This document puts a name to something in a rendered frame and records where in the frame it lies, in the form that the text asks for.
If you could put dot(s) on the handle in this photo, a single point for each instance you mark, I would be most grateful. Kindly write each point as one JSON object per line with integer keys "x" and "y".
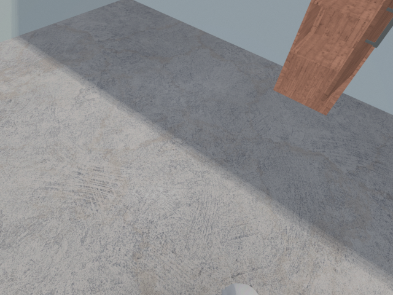
{"x": 383, "y": 34}

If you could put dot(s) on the cupboard door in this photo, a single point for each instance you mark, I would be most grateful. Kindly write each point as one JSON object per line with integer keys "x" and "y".
{"x": 374, "y": 30}

